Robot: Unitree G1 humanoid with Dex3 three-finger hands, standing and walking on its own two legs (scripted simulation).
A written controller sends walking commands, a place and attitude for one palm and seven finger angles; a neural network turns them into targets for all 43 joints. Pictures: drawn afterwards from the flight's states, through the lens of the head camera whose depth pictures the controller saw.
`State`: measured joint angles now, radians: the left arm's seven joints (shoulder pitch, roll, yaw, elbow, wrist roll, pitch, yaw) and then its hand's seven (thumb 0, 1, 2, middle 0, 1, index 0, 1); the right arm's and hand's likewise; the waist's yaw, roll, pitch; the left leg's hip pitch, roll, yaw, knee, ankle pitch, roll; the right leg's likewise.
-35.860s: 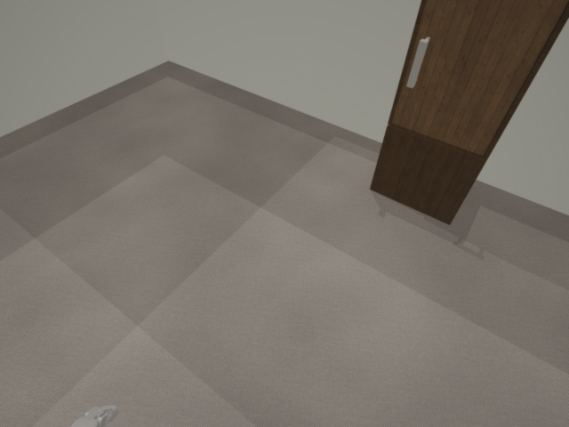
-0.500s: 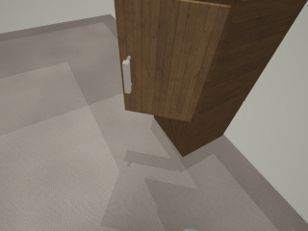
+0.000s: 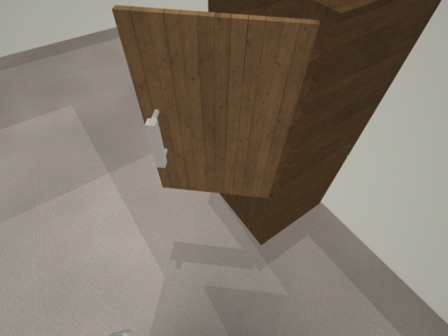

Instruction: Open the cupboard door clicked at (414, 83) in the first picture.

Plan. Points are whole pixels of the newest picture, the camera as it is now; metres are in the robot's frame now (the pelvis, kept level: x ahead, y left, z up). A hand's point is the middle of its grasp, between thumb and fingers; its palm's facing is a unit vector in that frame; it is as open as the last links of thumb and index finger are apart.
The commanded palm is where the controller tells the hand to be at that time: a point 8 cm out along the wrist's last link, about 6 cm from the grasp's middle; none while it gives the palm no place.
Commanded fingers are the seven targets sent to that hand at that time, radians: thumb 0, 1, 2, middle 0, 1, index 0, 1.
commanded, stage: come to a stop and stand still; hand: left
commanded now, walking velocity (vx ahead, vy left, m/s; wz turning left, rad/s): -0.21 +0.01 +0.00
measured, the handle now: (159, 139) +0.58 +0.19 -0.06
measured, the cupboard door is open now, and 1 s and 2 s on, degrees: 49 49 49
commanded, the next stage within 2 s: look again from close up in 1.26 s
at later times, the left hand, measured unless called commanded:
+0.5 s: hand out of the picture +0.02 +0.18 -0.18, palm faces +0.05 -0.98 -0.20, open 7.4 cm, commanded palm none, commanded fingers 0.00 0.90 0.90 -0.20 -0.30 -0.20 -0.30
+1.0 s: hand out of the picture +0.05 +0.27 -0.13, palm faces -0.02 -0.93 -0.38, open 7.4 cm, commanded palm none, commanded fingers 0.00 0.90 0.90 -0.20 -0.30 -0.20 -0.30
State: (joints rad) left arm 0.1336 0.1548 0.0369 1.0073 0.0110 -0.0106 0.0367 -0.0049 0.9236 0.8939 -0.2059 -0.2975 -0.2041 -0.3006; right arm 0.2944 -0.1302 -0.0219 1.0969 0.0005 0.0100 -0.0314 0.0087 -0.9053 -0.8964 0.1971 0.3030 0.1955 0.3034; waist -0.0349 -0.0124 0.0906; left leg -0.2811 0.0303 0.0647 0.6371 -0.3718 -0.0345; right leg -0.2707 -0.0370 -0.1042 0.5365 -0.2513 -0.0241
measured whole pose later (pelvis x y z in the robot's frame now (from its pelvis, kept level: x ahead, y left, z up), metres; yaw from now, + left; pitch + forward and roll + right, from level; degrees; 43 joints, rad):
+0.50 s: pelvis +0.00 +0.00 +0.00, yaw +0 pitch +0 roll +0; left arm 0.24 0.18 0.02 1.07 0.01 0.02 0.03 0.01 0.91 0.89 -0.20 -0.30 -0.20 -0.30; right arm 0.15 -0.18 -0.03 1.05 -0.01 0.01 -0.04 0.01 -0.91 -0.90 0.20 0.30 0.20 0.30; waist 0.02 -0.02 0.05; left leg -0.18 0.02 0.03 0.50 -0.30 -0.01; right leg -0.20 0.00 -0.05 0.52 -0.32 -0.02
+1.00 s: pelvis -0.06 +0.02 +0.00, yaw -1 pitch -3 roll +0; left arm 0.17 0.34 0.02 0.96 0.02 0.00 0.01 0.01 0.91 0.89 -0.20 -0.30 -0.20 -0.30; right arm 0.20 -0.32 -0.03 0.99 -0.03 -0.01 0.00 0.01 -0.90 -0.90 0.20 0.30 0.20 0.30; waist -0.01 0.02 0.00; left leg -0.20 -0.02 0.07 0.46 -0.21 0.04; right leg -0.22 -0.03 -0.02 0.48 -0.20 0.00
